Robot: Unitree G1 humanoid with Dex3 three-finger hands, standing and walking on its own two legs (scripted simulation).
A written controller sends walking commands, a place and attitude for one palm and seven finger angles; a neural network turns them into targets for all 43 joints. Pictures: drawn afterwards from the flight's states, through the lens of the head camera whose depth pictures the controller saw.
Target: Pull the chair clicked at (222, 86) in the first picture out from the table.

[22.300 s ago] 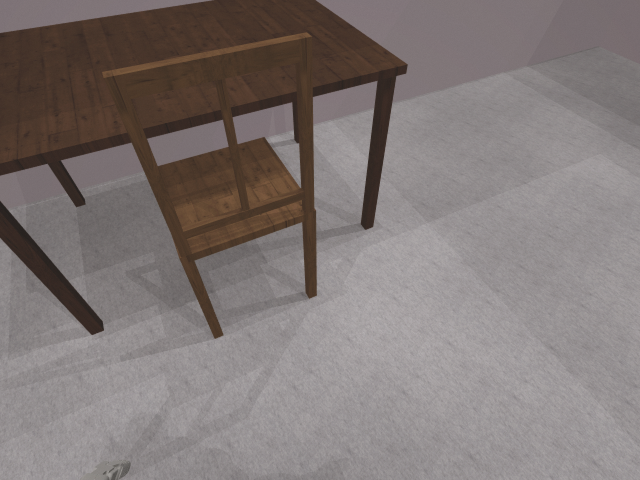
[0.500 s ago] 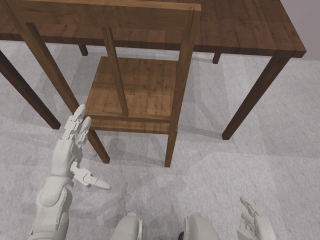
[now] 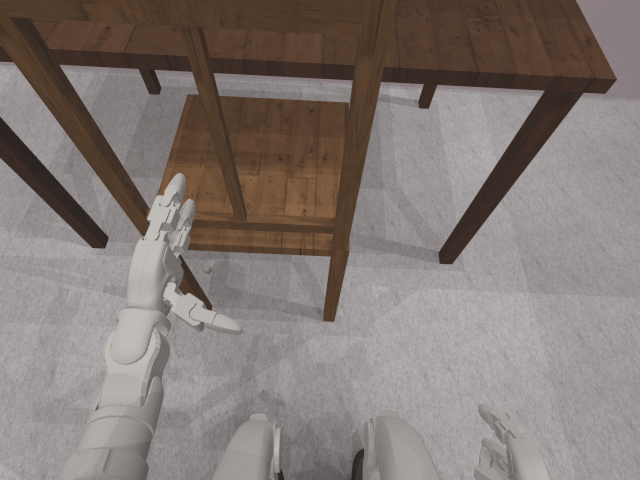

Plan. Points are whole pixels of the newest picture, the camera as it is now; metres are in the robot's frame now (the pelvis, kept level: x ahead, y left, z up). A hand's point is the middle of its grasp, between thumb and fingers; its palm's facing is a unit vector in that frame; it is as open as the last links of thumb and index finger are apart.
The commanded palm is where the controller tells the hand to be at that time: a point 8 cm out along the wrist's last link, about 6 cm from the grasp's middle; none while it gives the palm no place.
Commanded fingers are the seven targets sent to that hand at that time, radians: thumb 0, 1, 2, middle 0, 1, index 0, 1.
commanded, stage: aim the fingers beside a spindle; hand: left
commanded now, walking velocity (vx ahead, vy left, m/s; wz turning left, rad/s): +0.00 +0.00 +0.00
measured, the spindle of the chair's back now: (223, 147) +0.53 +0.15 +0.05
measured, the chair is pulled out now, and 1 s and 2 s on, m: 0.00 0.00 0.00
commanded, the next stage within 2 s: push the fingers through the gap in 0.86 s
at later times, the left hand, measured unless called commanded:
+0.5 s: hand (229, 245) +0.40 +0.13 +0.01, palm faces -0.03 -1.00 -0.05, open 16.9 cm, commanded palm +0.37 +0.18 +0.01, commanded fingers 0.00 -0.50 0.30 -0.06 -0.08 -0.06 -0.08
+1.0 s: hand (226, 249) +0.39 +0.13 +0.01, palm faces -0.03 -1.00 -0.05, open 16.9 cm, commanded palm +0.38 +0.18 +0.01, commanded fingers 0.00 -0.50 0.30 -0.06 -0.08 -0.06 -0.08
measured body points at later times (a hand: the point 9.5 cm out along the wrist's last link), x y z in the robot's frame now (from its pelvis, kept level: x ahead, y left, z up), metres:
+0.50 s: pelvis -0.01 +0.00 -0.01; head +0.12 +0.00 +0.42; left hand +0.39 +0.18 +0.01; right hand +0.10 -0.26 -0.13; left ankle +0.01 +0.11 -0.63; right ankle +0.04 -0.12 -0.63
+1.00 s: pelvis +0.00 +0.00 -0.01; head +0.12 +0.00 +0.42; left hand +0.39 +0.19 +0.01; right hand +0.12 -0.26 -0.13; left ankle +0.01 +0.11 -0.63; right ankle +0.04 -0.12 -0.63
